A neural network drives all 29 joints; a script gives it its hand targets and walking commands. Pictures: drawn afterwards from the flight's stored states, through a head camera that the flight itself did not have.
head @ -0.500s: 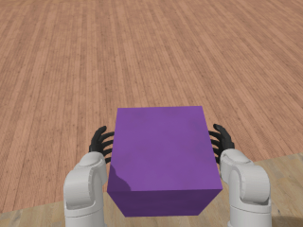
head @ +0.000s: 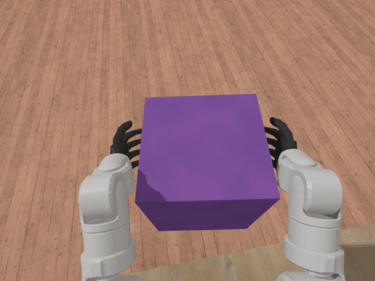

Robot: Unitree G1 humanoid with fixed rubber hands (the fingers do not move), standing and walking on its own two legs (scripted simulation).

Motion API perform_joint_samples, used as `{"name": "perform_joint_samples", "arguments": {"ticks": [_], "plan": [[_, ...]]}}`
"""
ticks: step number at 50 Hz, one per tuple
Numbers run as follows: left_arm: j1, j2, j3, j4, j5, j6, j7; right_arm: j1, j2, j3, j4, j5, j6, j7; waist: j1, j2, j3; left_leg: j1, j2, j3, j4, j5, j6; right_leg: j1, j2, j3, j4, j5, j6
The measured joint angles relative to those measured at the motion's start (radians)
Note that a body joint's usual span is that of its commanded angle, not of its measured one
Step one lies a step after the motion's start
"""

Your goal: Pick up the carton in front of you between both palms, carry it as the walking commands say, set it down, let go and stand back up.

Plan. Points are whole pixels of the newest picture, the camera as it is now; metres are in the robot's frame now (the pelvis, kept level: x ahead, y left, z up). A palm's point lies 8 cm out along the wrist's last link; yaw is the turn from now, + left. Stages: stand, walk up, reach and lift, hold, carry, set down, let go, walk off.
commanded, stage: carry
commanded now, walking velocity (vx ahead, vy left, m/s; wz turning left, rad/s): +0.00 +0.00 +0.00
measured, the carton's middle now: (201, 170) +0.33 +0.00 +0.06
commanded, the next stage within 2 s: none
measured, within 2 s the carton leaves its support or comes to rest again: neither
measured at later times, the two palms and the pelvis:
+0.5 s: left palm (113, 142) +0.39 +0.19 +0.10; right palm (249, 131) +0.40 -0.11 +0.11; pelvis +0.03 +0.02 +0.01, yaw +2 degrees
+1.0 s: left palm (101, 137) +0.39 +0.21 +0.12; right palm (239, 127) +0.40 -0.09 +0.12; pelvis +0.04 +0.04 +0.00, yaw +2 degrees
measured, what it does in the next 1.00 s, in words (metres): shifts its weight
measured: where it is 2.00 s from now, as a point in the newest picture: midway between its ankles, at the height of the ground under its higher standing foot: outside the picture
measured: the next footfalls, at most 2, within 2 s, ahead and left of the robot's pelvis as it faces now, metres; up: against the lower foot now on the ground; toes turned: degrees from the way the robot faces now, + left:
none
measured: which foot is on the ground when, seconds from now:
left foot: down 0.00-1.00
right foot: down 0.00-1.00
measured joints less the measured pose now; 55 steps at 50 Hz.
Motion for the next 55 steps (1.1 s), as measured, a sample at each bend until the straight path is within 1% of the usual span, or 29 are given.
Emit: {"name": "perform_joint_samples", "arguments": {"ticks": [3, 8, 11, 14, 17, 19, 22, 23, 25, 27, 28, 30, 32, 34, 35, 36, 37, 38, 39, 40, 42, 44, 46, 50, 55], "plan": [[-0.125, 0.046, 0.015, 0.103, -0.015, 0.026, 0.012, -0.134, -0.045, -0.013, 0.108, 0.021, 0.03, -0.017, -0.009, -0.005, -0.001, 0.018, -0.008, -0.008, -0.045, -0.013, -0.003, -0.008, -0.005, -0.003, 0.02, -0.04, -0.013], [-0.285, 0.1, 0.047, 0.262, -0.026, 0.054, 0.017, -0.313, -0.088, -0.037, 0.295, 0.032, 0.048, -0.025, -0.008, -0.024, 0.018, -0.014, -0.011, -0.012, 0.008, 0.007, -0.014, -0.021, -0.015, -0.001, 0.04, -0.049, -0.018], [-0.343, 0.111, 0.068, 0.347, -0.025, 0.057, 0.017, -0.373, -0.094, -0.059, 0.387, 0.027, 0.046, -0.026, -0.003, -0.033, 0.029, -0.005, -0.016, -0.016, -0.017, 0.02, -0.014, -0.02, -0.016, 0.003, 0.03, -0.033, -0.02], [-0.38, 0.118, 0.085, 0.423, -0.023, 0.044, 0.017, -0.407, -0.089, -0.084, 0.459, 0.016, 0.031, -0.025, -0.004, -0.043, 0.037, 0.012, -0.025, -0.018, -0.071, 0.022, -0.005, -0.025, -0.021, 0.009, 0.026, -0.026, -0.012], [-0.38, 0.116, 0.097, 0.468, -0.02, 0.021, 0.017, -0.403, -0.071, -0.103, 0.5, 0.001, 0.003, -0.024, 0.001, -0.051, 0.049, -0.001, -0.026, -0.011, -0.046, 0.027, 0.004, -0.028, -0.027, 0.012, 0.033, -0.023, -0.005], [-0.359, 0.11, 0.1, 0.473, -0.018, 0.006, 0.016, -0.376, -0.055, -0.109, 0.499, -0.009, -0.013, -0.023, 0.008, -0.052, 0.058, -0.013, -0.021, -0.003, -0.009, 0.036, 0.005, -0.014, -0.026, 0.01, 0.019, -0.021, -0.003], [-0.321, 0.095, 0.093, 0.45, -0.017, -0.016, 0.016, -0.323, -0.036, -0.113, 0.455, -0.016, -0.031, -0.021, 0.016, -0.05, 0.077, -0.037, -0.016, 0.0, 0.053, 0.059, -0.001, 0.005, -0.026, 0.009, -0.002, -0.01, -0.011], [-0.308, 0.088, 0.089, 0.435, -0.016, -0.023, 0.016, -0.305, -0.031, -0.113, 0.433, -0.015, -0.036, -0.021, 0.018, -0.049, 0.083, -0.032, -0.019, -0.003, 0.045, 0.063, -0.003, 0.007, -0.027, 0.012, -0.005, -0.004, -0.013], [-0.283, 0.076, 0.082, 0.396, -0.014, -0.033, 0.016, -0.277, -0.024, -0.112, 0.388, -0.012, -0.043, -0.02, 0.014, -0.047, 0.088, 0.01, -0.031, -0.01, -0.045, 0.052, -0.001, 0.002, -0.03, 0.018, -0.005, 0.008, -0.012], [-0.272, 0.07, 0.075, 0.356, -0.015, -0.041, 0.016, -0.262, -0.022, -0.111, 0.343, -0.007, -0.049, -0.02, 0.004, -0.048, 0.095, 0.039, -0.042, -0.013, -0.123, 0.043, 0.015, -0.015, -0.037, 0.022, 0.012, 0.01, -0.006], [-0.269, 0.07, 0.072, 0.337, -0.016, -0.044, 0.016, -0.259, -0.02, -0.11, 0.325, -0.005, -0.053, -0.02, 0.002, -0.049, 0.099, 0.04, -0.045, -0.011, -0.13, 0.038, 0.024, -0.025, -0.041, 0.023, 0.028, 0.007, -0.004], [-0.256, 0.072, 0.071, 0.305, -0.021, -0.048, 0.016, -0.252, -0.013, -0.103, 0.303, -0.005, -0.063, -0.02, 0.001, -0.05, 0.101, 0.035, -0.046, -0.008, -0.111, 0.021, 0.037, -0.032, -0.037, 0.035, 0.06, -0.027, -0.004], [-0.241, 0.074, 0.072, 0.292, -0.026, -0.05, 0.016, -0.239, -0.005, -0.096, 0.295, -0.009, -0.069, -0.019, 0.004, -0.05, 0.092, 0.029, -0.045, -0.003, -0.076, 0.003, 0.042, -0.015, -0.023, 0.04, 0.055, -0.048, -0.006], [-0.231, 0.069, 0.072, 0.302, -0.025, -0.055, 0.016, -0.224, -0.007, -0.089, 0.299, -0.009, -0.072, -0.018, 0.01, -0.037, 0.083, 0.0, -0.033, 0.004, 0.003, 0.003, 0.033, 0.021, -0.017, 0.031, 0.011, -0.074, 0.013], [-0.231, 0.065, 0.069, 0.312, -0.023, -0.059, 0.016, -0.217, -0.012, -0.088, 0.3, -0.008, -0.072, -0.017, 0.013, -0.031, 0.084, -0.031, -0.024, 0.002, 0.067, 0.049, 0.019, 0.03, -0.017, 0.027, 0.0, -0.063, 0.027], [-0.234, 0.06, 0.065, 0.323, -0.019, -0.062, 0.016, -0.211, -0.02, -0.088, 0.3, -0.005, -0.07, -0.016, 0.017, -0.028, 0.083, -0.062, -0.023, -0.015, 0.128, 0.096, 0.0, 0.033, -0.015, 0.029, -0.002, -0.052, 0.023], [-0.234, 0.055, 0.06, 0.33, -0.014, -0.064, 0.016, -0.204, -0.026, -0.089, 0.299, 0.0, -0.068, -0.015, 0.021, -0.032, 0.081, -0.081, -0.032, -0.035, 0.158, 0.044, -0.013, 0.037, -0.016, 0.035, -0.005, -0.047, 0.013], [-0.234, 0.053, 0.056, 0.332, -0.009, -0.063, 0.016, -0.202, -0.032, -0.089, 0.299, 0.005, -0.067, -0.014, 0.022, -0.037, 0.081, -0.085, -0.042, -0.053, 0.129, 0.0, -0.02, 0.041, -0.019, 0.041, -0.01, -0.044, 0.007], [-0.235, 0.054, 0.052, 0.33, -0.007, -0.061, 0.016, -0.206, -0.036, -0.088, 0.302, 0.009, -0.066, -0.014, 0.019, -0.042, 0.082, -0.076, -0.047, -0.062, 0.045, 0.014, -0.02, 0.044, -0.022, 0.044, -0.011, -0.041, 0.007], [-0.236, 0.059, 0.049, 0.326, -0.007, -0.057, 0.016, -0.214, -0.038, -0.087, 0.307, 0.011, -0.064, -0.014, 0.015, -0.047, 0.079, -0.06, -0.048, -0.058, -0.039, 0.065, -0.008, 0.046, -0.026, 0.048, -0.007, -0.047, 0.015], [-0.234, 0.074, 0.048, 0.325, -0.015, -0.053, 0.016, -0.225, -0.03, -0.084, 0.325, 0.005, -0.07, -0.014, 0.01, -0.073, 0.069, -0.044, -0.066, -0.041, -0.068, 0.069, 0.035, 0.039, -0.046, 0.062, 0.016, -0.074, 0.036], [-0.231, 0.085, 0.051, 0.34, -0.022, -0.048, 0.016, -0.23, -0.022, -0.08, 0.351, -0.004, -0.074, -0.013, 0.01, -0.08, 0.054, -0.043, -0.071, -0.033, -0.056, 0.055, 0.051, 0.034, -0.048, 0.072, 0.039, -0.087, 0.039], [-0.232, 0.093, 0.053, 0.365, -0.028, -0.044, 0.015, -0.225, -0.019, -0.075, 0.373, -0.012, -0.073, -0.012, 0.013, -0.077, 0.037, -0.042, -0.068, -0.029, -0.04, 0.041, 0.053, 0.039, -0.045, 0.078, 0.048, -0.096, 0.041], [-0.245, 0.1, 0.047, 0.421, -0.033, -0.045, 0.014, -0.218, -0.028, -0.067, 0.401, -0.016, -0.066, -0.011, 0.017, -0.058, 0.018, -0.054, -0.055, -0.02, 0.007, 0.029, 0.042, 0.048, -0.042, 0.07, 0.055, -0.11, 0.051], [-0.256, 0.101, 0.043, 0.453, -0.031, -0.045, 0.014, -0.225, -0.046, -0.059, 0.423, -0.009, -0.056, -0.01, 0.006, -0.042, 0.008, -0.059, -0.049, -0.011, 0.017, 0.024, 0.035, 0.039, -0.046, 0.06, 0.076, -0.11, 0.043]]}}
